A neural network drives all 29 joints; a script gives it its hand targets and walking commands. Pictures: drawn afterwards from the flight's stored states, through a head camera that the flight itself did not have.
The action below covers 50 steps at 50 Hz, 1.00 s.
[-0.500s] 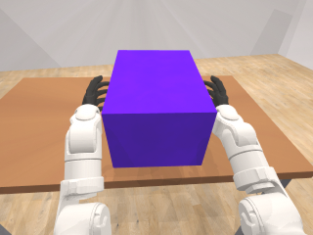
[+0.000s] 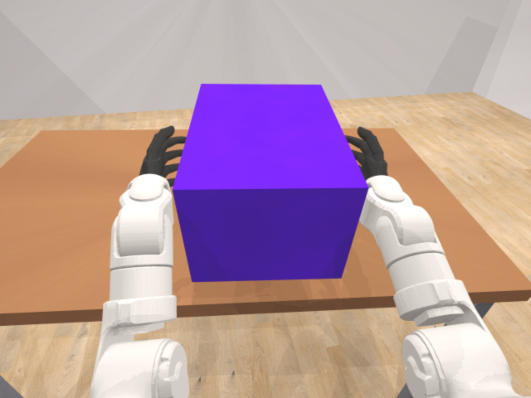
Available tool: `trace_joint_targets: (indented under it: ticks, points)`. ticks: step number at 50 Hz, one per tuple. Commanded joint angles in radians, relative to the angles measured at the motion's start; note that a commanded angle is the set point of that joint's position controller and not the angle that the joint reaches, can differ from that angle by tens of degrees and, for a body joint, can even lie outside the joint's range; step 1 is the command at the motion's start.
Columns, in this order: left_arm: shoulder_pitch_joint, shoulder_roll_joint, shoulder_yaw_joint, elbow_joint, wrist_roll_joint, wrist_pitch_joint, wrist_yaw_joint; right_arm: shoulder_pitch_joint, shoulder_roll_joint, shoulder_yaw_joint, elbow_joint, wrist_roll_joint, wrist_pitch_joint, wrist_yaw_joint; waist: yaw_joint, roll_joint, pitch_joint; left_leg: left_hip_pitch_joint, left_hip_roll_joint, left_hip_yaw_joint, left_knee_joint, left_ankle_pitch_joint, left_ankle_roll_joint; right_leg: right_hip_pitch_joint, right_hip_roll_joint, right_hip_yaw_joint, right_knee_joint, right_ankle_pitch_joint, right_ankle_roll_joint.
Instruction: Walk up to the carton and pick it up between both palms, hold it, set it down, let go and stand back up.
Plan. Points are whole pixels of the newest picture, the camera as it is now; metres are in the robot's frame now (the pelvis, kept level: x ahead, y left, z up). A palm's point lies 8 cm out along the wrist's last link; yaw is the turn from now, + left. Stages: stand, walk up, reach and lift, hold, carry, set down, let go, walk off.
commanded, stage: hold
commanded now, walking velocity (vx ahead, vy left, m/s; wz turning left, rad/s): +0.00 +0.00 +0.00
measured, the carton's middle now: (264, 171) +0.43 +0.00 +0.19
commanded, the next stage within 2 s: none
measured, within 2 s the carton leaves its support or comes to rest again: neither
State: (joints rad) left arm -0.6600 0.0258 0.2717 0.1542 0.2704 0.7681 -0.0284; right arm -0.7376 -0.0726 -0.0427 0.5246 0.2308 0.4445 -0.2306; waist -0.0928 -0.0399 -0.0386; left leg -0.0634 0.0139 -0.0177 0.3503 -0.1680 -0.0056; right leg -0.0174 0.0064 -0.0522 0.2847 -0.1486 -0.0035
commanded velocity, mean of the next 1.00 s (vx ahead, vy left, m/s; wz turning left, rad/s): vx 0.00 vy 0.00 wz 0.00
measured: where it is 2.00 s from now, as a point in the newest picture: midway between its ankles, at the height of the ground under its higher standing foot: outside the picture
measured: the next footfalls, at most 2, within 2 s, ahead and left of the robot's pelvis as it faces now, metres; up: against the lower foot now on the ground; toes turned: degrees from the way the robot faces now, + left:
none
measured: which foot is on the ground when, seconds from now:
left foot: down 0.00-1.00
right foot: down 0.00-1.00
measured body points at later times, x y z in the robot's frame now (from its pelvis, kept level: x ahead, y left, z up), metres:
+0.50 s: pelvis +0.01 +0.00 +0.00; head -0.06 +0.03 +0.44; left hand +0.38 +0.16 +0.22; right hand +0.38 -0.16 +0.22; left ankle +0.02 +0.12 -0.75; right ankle +0.01 -0.11 -0.75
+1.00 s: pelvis +0.00 +0.00 +0.00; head -0.06 +0.02 +0.45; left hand +0.38 +0.15 +0.22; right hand +0.37 -0.16 +0.21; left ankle +0.02 +0.12 -0.75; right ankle +0.01 -0.11 -0.75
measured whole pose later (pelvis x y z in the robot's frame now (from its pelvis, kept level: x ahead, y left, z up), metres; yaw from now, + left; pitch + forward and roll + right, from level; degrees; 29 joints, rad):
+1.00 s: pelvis +0.00 +0.00 +0.00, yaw +0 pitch -7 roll -1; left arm -0.66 0.02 0.27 0.16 0.27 0.77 -0.03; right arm -0.73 -0.08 -0.03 0.52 0.23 0.45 -0.23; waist -0.09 -0.03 -0.04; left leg -0.06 0.01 -0.01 0.35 -0.17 0.00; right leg -0.02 0.01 -0.05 0.28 -0.15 0.00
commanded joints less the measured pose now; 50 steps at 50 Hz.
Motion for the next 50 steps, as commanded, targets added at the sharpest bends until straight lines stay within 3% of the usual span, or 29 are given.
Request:
trace_joint_targets:
  ticks: [1, 8, 13, 17, 20, 26, 32, 44, 50]
  points:
    - [-0.762, -0.615, -0.501, -0.134, -0.182, -0.08, -0.127, -0.877, 0.637, 0.386, -0.366, 0.105, -0.082, 0.122, -0.002, 0.077, -0.395, 0.111, -0.056, 0.026, -0.032, 0.204, -0.014, 0.071, 0.055, -0.006, -0.027, 0.129, 0.046]
    - [-0.739, -0.615, -0.506, -0.149, -0.191, -0.084, -0.123, -0.874, 0.64, 0.419, -0.418, 0.132, -0.082, 0.105, -0.006, 0.066, -0.43, 0.133, -0.064, 0.02, -0.003, 0.279, -0.016, 0.099, 0.056, 0.0, -0.014, 0.239, 0.055]
    - [-0.712, -0.592, -0.467, -0.124, -0.16, -0.074, -0.137, -0.817, 0.625, 0.395, -0.347, 0.115, -0.063, 0.104, -0.008, 0.047, -0.342, 0.103, -0.061, 0.025, -0.035, 0.22, -0.011, 0.093, 0.053, 0.0, -0.025, 0.19, 0.054]
    - [-0.729, -0.598, -0.482, -0.165, -0.173, -0.074, -0.142, -0.85, 0.64, 0.418, -0.4, 0.132, -0.069, 0.103, 0.002, 0.049, -0.383, 0.111, -0.063, 0.025, -0.026, 0.259, -0.012, 0.118, 0.055, 0.0, -0.018, 0.228, 0.056]
    - [-0.724, -0.607, -0.504, -0.184, -0.179, -0.076, -0.135, -0.832, 0.63, 0.424, -0.411, 0.139, -0.067, 0.1, -0.011, 0.071, -0.389, 0.138, -0.061, 0.022, -0.01, 0.309, -0.028, 0.113, 0.059, 0.0, -0.015, 0.259, 0.052]
    - [-0.731, -0.605, -0.508, -0.17, -0.173, -0.071, -0.136, -0.807, 0.614, 0.387, -0.378, 0.12, -0.06, 0.107, -0.026, 0.087, -0.338, 0.123, -0.055, 0.022, -0.026, 0.249, -0.033, 0.074, 0.057, -0.004, -0.028, 0.179, 0.044]
    - [-0.739, -0.612, -0.518, -0.187, -0.179, -0.071, -0.124, -0.82, 0.618, 0.396, -0.377, 0.123, -0.064, 0.119, -0.01, 0.092, -0.365, 0.13, -0.051, 0.02, -0.026, 0.256, -0.031, 0.066, 0.063, -0.009, -0.021, 0.156, 0.04]
    - [-0.753, -0.604, -0.489, -0.136, -0.179, -0.079, -0.129, -0.869, 0.642, 0.4, -0.375, 0.111, -0.075, 0.118, 0.004, 0.048, -0.372, 0.107, -0.056, 0.028, -0.034, 0.209, -0.006, 0.077, 0.056, -0.002, -0.028, 0.15, 0.049]
    - [-0.749, -0.613, -0.501, -0.139, -0.186, -0.084, -0.126, -0.868, 0.643, 0.407, -0.393, 0.114, -0.081, 0.112, -0.003, 0.067, -0.406, 0.124, -0.061, 0.027, -0.018, 0.241, -0.012, 0.083, 0.055, 0.002, -0.024, 0.186, 0.049]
